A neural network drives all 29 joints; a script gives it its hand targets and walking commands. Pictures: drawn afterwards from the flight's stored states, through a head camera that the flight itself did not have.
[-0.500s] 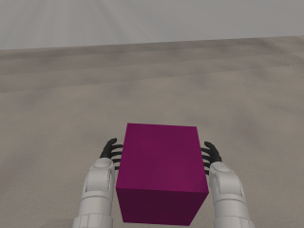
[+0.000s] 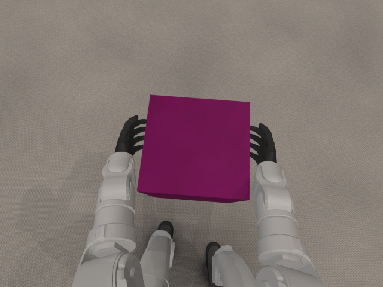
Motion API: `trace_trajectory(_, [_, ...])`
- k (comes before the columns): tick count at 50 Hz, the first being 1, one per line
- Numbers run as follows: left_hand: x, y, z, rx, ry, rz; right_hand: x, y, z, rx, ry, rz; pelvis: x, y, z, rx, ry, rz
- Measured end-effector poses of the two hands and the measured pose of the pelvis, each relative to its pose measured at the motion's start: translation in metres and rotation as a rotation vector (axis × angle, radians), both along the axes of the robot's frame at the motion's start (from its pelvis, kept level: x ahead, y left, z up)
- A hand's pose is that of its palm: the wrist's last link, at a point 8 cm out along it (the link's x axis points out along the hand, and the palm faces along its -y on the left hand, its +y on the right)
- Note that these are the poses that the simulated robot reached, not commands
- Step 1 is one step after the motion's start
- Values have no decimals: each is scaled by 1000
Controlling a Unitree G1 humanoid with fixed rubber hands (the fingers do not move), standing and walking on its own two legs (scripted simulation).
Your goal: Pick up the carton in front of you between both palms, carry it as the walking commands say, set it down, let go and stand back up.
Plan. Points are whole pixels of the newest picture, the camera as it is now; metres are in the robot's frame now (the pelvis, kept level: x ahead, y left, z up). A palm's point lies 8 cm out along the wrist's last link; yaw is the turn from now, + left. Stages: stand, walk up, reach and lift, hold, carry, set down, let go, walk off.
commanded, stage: set down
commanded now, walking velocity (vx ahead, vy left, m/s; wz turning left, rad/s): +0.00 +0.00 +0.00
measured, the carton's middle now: (195, 157) +0.39 +0.03 -0.16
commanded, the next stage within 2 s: none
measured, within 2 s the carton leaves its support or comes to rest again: rests again in 1.82 s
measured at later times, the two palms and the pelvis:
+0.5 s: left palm (137, 145) +0.42 +0.20 -0.22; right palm (244, 149) +0.44 -0.10 -0.21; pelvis -0.03 +0.02 -0.13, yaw -3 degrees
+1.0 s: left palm (143, 149) +0.46 +0.21 -0.37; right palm (229, 149) +0.49 -0.09 -0.37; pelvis -0.05 +0.01 -0.25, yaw -6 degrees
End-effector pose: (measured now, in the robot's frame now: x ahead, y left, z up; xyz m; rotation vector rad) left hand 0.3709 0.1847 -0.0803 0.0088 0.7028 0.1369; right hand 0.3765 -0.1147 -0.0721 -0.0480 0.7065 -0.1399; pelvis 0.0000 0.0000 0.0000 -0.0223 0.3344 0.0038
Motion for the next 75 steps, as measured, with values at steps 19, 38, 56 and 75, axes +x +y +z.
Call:
trace_trajectory(19, [47, 6, -98, -40, -36, 34, 48, 6, -97, 30, -40, -20, -26, 19, -99, -12, 344, -37])
trace_trajectory(38, [74, 16, -219, -18, -20, 63, 89, 16, -219, 25, -25, 31, -44, 20, -199, -25, 483, -54])
trace_trajectory(56, [94, 29, -328, 13, 7, 87, 120, 30, -333, 23, 3, 85, -55, 13, -270, -14, 500, -74])
trace_trajectory(75, [110, 34, -419, 23, 52, 80, 139, 33, -430, 13, 44, 127, -54, 19, -326, 13, 401, -115])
